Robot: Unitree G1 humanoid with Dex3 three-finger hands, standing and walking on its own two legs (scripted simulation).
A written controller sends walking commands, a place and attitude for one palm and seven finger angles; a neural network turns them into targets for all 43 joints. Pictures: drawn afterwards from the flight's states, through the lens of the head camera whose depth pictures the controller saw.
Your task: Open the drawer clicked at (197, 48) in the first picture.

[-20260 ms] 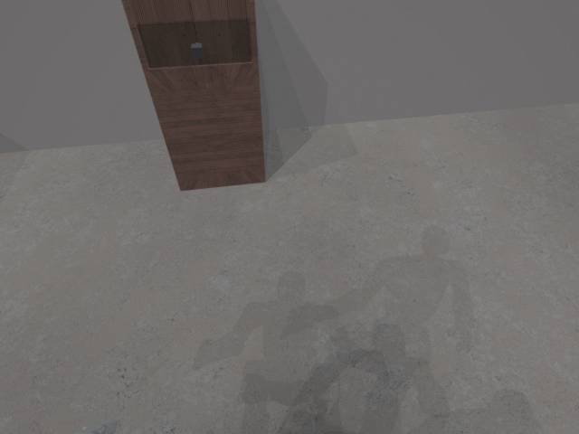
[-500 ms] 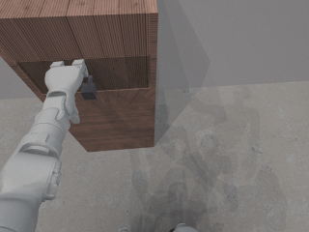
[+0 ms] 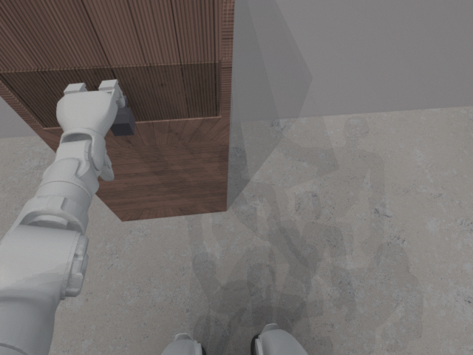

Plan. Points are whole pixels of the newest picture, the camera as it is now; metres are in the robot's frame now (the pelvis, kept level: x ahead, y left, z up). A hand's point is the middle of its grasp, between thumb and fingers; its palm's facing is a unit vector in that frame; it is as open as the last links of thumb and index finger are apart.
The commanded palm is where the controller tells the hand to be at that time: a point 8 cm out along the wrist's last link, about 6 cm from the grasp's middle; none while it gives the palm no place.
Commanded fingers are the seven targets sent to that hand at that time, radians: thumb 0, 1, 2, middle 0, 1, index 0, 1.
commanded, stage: lower the fingers behind the handle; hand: left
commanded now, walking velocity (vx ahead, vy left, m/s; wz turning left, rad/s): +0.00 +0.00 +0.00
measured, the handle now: (122, 113) +0.57 +0.18 -0.01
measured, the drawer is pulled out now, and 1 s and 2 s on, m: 0.00 0.00 0.00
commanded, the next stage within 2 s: lift the fingers back up to retry in 0.88 s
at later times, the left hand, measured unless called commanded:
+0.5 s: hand (103, 130) +0.52 +0.20 +0.01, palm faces -0.04 -0.02 -1.00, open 13.5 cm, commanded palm +0.50 +0.19 +0.03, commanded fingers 0.00 -0.50 0.30 -0.30 -1.20 -0.30 -1.20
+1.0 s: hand (103, 129) +0.52 +0.20 +0.01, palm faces -0.04 +0.00 -1.00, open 13.4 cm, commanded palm +0.51 +0.19 +0.03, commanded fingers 0.00 -0.50 0.30 -0.30 -1.20 -0.30 -1.20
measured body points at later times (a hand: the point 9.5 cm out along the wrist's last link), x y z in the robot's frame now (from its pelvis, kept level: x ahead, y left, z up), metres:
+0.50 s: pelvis -0.02 +0.01 -0.02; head +0.12 +0.02 +0.41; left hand +0.52 +0.20 +0.06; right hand -0.04 -0.27 -0.14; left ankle -0.01 +0.10 -0.69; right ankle -0.01 -0.12 -0.69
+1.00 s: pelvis -0.04 +0.00 -0.03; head +0.12 +0.01 +0.39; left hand +0.52 +0.20 +0.06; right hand -0.07 -0.26 -0.15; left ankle -0.01 +0.10 -0.69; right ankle -0.01 -0.12 -0.69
